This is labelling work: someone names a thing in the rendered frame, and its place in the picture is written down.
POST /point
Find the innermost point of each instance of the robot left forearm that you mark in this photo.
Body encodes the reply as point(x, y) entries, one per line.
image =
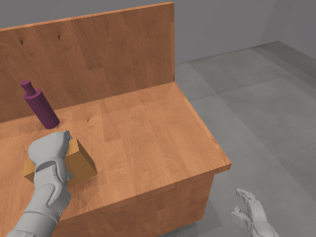
point(49, 200)

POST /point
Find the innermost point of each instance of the robot right forearm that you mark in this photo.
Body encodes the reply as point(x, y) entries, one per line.
point(261, 228)

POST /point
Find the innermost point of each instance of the robot left hand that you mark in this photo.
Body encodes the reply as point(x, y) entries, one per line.
point(54, 145)

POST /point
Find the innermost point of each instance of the sponge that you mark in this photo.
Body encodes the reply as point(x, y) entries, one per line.
point(78, 162)

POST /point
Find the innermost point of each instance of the table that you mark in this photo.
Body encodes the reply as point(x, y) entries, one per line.
point(110, 79)

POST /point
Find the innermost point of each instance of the robot right hand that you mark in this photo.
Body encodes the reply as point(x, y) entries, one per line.
point(244, 217)

